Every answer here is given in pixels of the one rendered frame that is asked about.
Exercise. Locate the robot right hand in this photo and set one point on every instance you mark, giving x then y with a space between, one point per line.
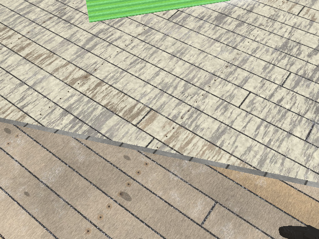
299 232

